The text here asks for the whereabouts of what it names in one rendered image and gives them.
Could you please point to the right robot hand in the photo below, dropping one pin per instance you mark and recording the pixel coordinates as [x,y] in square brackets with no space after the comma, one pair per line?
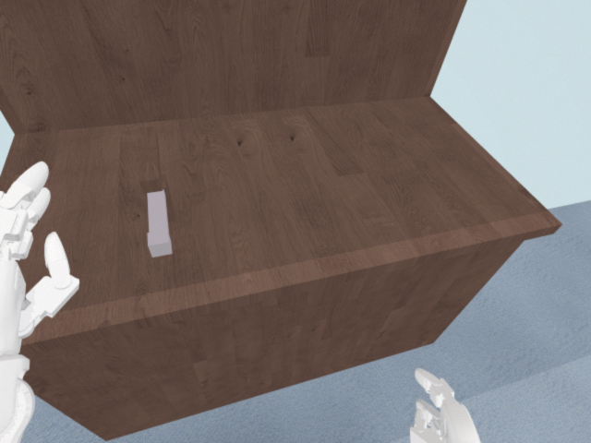
[453,424]

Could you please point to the left robot forearm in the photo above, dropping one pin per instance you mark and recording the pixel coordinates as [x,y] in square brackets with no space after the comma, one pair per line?
[17,401]

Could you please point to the counter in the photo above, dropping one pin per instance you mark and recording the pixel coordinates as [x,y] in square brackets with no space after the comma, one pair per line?
[324,211]

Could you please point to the left robot hand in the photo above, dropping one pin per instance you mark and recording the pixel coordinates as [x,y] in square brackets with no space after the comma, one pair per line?
[20,209]

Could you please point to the tap lever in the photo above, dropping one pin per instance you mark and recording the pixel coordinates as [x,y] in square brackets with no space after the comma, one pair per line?
[159,241]

